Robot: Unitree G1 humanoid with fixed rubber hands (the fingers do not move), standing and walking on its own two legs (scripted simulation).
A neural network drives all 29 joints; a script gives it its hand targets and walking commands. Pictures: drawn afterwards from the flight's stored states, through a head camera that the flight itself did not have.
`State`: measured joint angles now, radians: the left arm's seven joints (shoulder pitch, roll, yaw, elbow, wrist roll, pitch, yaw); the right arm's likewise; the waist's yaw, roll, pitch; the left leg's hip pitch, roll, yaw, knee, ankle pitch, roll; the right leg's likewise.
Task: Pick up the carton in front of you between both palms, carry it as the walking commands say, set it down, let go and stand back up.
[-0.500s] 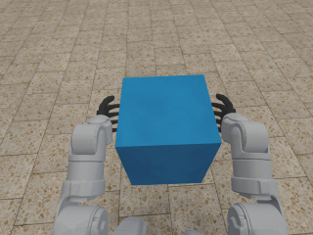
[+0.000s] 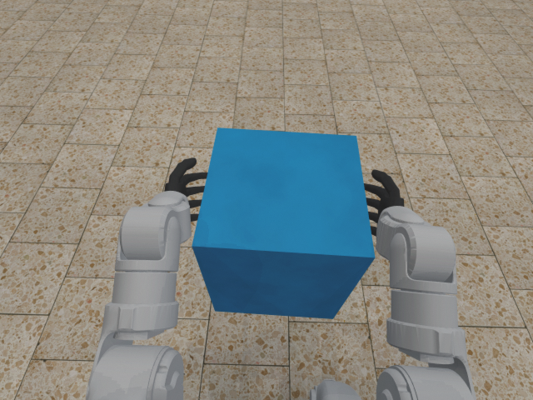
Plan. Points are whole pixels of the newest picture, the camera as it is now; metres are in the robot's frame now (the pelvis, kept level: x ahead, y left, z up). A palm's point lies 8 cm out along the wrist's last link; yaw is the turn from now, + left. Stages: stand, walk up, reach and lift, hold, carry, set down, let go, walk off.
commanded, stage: carry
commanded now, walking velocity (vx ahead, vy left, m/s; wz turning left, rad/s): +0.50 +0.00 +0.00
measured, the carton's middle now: (279, 230) +0.36 -0.01 +0.01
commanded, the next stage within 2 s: none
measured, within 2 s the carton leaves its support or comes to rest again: neither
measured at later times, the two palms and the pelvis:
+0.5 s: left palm (223, 126) +0.53 +0.10 +0.08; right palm (385, 124) +0.56 -0.20 +0.07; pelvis +0.29 -0.07 +0.00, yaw +4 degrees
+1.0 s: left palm (220, 41) +0.84 +0.13 +0.07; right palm (347, 44) +0.83 -0.17 +0.07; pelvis +0.58 -0.01 +0.00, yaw +0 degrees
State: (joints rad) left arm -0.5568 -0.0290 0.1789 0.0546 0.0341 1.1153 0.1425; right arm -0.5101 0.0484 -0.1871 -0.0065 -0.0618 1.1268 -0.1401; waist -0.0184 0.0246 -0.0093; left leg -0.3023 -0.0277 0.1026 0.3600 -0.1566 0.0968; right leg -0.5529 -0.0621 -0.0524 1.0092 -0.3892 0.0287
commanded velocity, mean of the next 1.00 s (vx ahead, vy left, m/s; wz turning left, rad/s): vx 0.50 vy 0.00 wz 0.00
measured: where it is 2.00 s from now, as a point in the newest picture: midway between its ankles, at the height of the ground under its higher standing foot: (277, 165)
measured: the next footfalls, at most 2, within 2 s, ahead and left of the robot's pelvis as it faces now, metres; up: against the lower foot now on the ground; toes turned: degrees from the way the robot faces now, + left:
right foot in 0.28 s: +0.34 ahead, -0.15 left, +0.00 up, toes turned -8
left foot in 0.76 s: +0.62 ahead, +0.08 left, +0.00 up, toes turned +12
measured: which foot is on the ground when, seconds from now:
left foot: down 0.00-0.30, up 0.32-0.74, down 0.76-1.00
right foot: up 0.00-0.26, down 0.28-0.80, up 0.82-1.00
